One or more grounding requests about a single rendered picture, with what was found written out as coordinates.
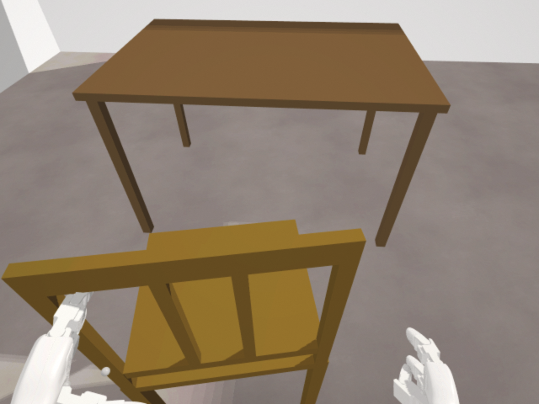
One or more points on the robot right hand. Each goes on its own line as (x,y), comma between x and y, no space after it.
(435,384)

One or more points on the table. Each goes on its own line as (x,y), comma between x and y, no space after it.
(274,64)

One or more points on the robot left hand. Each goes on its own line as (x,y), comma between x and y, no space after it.
(48,366)

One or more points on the chair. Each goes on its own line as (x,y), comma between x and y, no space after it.
(217,303)

